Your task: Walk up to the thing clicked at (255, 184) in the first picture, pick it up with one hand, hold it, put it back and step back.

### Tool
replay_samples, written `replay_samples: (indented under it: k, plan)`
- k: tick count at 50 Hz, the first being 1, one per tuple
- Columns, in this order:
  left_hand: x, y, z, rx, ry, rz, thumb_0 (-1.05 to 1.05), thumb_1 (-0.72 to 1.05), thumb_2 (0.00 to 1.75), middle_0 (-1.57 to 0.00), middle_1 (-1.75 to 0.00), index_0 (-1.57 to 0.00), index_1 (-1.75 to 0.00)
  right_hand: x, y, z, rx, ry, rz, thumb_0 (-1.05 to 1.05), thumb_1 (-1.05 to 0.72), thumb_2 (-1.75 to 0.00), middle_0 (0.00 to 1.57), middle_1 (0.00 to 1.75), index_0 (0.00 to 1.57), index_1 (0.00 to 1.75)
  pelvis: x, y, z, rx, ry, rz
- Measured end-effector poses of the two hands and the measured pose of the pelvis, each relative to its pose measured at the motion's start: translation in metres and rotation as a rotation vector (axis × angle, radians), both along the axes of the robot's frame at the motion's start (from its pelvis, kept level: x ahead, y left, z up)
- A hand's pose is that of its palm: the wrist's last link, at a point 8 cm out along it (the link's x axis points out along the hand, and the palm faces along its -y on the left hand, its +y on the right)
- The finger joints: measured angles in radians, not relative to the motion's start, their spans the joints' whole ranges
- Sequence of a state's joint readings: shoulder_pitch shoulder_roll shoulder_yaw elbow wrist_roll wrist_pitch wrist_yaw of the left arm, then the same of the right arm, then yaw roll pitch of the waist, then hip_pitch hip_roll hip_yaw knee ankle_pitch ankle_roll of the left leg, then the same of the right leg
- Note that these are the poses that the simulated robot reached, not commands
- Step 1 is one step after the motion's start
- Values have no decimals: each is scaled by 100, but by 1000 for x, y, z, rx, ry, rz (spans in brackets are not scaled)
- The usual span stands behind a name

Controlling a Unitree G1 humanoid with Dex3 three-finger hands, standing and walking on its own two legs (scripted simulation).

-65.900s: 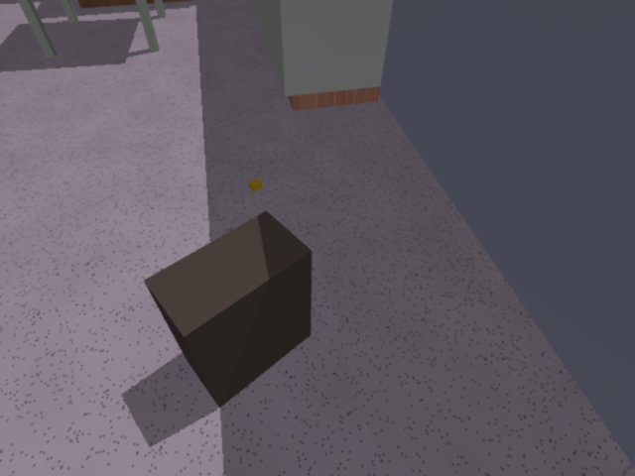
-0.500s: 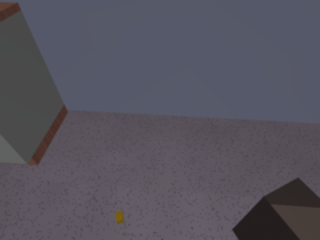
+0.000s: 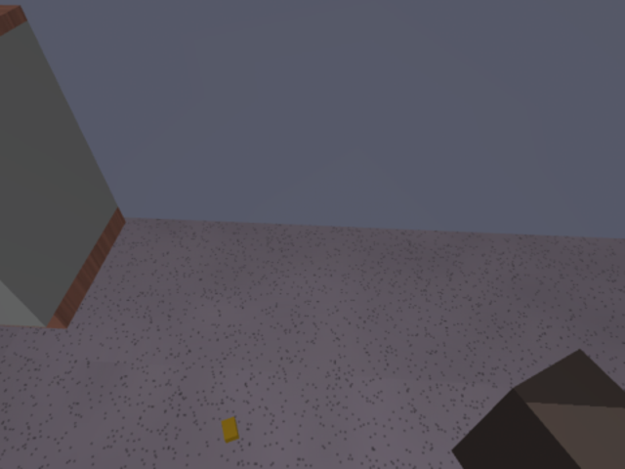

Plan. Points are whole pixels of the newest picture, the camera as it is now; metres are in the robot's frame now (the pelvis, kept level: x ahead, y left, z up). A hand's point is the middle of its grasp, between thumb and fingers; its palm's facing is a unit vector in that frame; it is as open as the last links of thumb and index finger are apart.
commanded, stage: stand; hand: left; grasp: from above
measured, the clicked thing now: (230, 429) +0.40 +0.26 -0.77
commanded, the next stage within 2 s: step back in 0.94 s
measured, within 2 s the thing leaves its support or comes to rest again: neither
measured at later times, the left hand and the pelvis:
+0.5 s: hand out of the picture +0.06 +0.25 -0.16, palm faces +0.00 -0.94 -0.34, open 7.4 cm; pelvis +0.00 +0.00 +0.00, yaw +0 degrees
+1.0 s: hand out of the picture +0.07 +0.24 -0.16, palm faces +0.00 -0.94 -0.34, open 7.4 cm; pelvis -0.01 -0.01 +0.00, yaw +0 degrees
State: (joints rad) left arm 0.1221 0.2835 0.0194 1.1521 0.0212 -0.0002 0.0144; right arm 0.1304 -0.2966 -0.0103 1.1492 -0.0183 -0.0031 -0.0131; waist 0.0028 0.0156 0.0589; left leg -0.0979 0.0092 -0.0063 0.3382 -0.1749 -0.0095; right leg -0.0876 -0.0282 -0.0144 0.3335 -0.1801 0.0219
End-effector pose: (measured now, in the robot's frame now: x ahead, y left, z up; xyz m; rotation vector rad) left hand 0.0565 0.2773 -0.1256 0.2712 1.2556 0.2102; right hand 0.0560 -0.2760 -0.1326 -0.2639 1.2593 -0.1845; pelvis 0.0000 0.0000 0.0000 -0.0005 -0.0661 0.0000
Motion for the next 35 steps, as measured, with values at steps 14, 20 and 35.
replay_samples:
  k: [14, 20, 35]
  plan:
    - [1, 8, 2, 12, -4, -4, 1, 90, 90, -20, -30, -20, -30, 3, -9, 5, -23, -10, 1, 0, -90, -89, 20, 30, 20, 30, -2, 0, 0, 0, 3, -1]
    - [1, 13, 4, 24, -5, -5, 1, 90, 90, -20, -30, -20, -30, 3, -14, 7, -34, -10, 1, 0, -90, -89, 20, 30, 20, 30, -2, 0, 0, 2, 4, -1]
    - [4, 12, 8, 31, -16, -21, 1, 91, 90, -20, -30, -20, -30, 1, -17, 5, -23, -7, 6, 0, -90, -89, 20, 30, 20, 30, -3, -3, 0, 2, 8, 1]
